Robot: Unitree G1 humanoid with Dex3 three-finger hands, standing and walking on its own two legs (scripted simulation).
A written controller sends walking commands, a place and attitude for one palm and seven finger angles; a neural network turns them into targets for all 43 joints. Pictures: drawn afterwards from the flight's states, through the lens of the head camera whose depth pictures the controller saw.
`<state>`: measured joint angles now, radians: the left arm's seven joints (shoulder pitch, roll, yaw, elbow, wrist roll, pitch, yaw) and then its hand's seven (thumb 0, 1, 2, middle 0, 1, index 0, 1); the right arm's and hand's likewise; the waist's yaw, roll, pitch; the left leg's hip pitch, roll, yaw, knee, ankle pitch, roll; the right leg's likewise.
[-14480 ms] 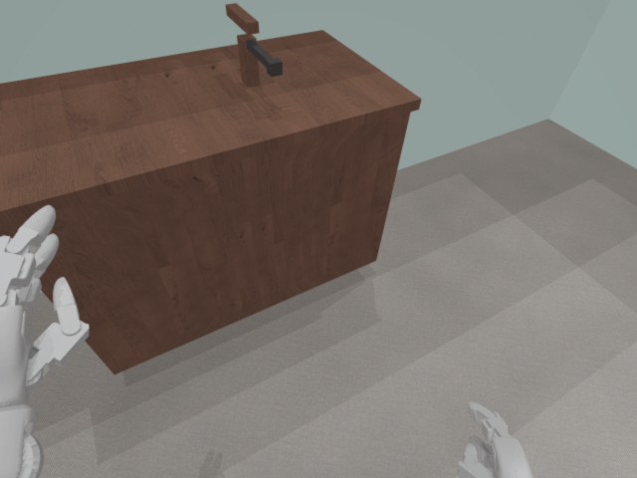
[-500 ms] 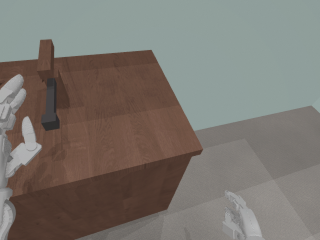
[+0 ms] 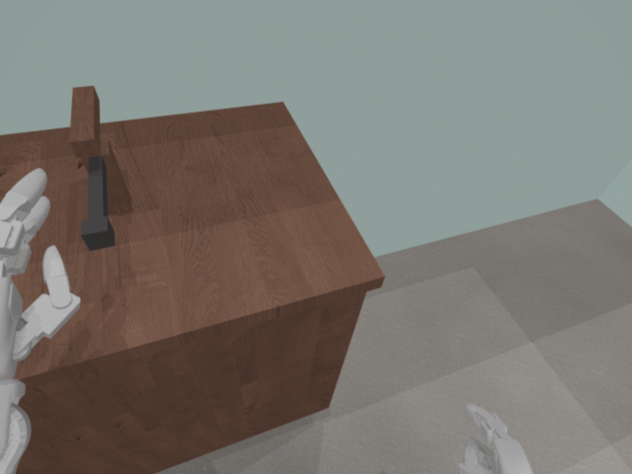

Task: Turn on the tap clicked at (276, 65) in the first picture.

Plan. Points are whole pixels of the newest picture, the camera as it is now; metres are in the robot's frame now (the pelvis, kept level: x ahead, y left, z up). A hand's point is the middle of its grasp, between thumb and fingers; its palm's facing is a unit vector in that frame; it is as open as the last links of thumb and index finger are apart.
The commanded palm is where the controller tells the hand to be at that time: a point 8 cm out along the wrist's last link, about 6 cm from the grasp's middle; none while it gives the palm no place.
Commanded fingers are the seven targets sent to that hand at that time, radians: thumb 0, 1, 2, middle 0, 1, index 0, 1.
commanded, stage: come to a stop and stand still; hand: left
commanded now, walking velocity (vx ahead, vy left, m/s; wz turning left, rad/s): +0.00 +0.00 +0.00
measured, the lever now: (98, 233) +0.34 +0.30 +0.11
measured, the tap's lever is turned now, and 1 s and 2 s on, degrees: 0 0 0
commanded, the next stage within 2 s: look again from close up in 1.06 s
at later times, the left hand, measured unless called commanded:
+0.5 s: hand (59, 276) +0.22 +0.25 +0.20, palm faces +0.45 -0.78 -0.44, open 7.5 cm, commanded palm +0.13 +0.26 +0.18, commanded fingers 0.00 0.90 0.90 -0.20 -0.30 -0.20 -0.30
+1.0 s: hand (84, 335) +0.19 +0.23 +0.17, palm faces +0.44 -0.82 -0.37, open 7.4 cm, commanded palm +0.13 +0.25 +0.18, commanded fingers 0.00 0.90 0.90 -0.20 -0.30 -0.20 -0.30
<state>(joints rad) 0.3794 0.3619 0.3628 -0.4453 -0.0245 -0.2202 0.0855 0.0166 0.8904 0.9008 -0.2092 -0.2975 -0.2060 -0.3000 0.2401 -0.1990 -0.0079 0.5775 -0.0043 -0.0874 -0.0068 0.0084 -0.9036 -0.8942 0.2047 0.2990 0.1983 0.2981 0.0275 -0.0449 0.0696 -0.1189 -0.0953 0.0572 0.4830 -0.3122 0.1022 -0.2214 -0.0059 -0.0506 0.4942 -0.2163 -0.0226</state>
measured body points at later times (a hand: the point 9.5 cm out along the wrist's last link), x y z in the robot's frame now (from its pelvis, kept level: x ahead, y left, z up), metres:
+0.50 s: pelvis -0.02 -0.02 +0.00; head +0.00 +0.00 +0.45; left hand +0.19 +0.29 +0.22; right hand +0.17 -0.23 -0.07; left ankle -0.03 +0.04 -0.73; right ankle +0.02 -0.12 -0.73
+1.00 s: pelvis -0.01 -0.05 +0.00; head +0.03 -0.03 +0.45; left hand +0.16 +0.27 +0.19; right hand +0.19 -0.27 -0.08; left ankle -0.03 +0.04 -0.73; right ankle +0.02 -0.12 -0.73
